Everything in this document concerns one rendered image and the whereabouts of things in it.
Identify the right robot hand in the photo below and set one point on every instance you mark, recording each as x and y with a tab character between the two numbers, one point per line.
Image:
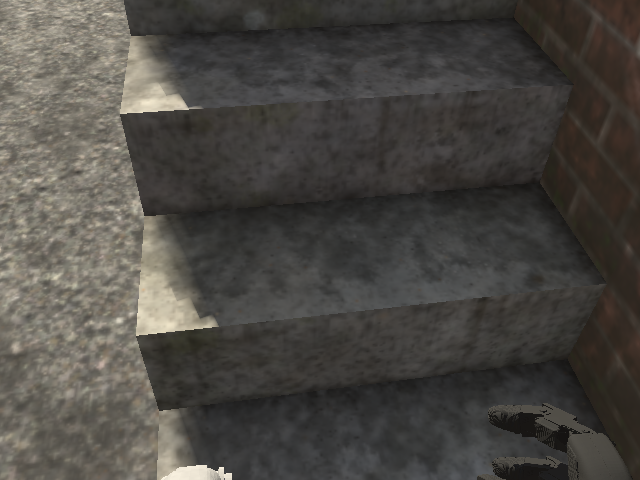
591	456

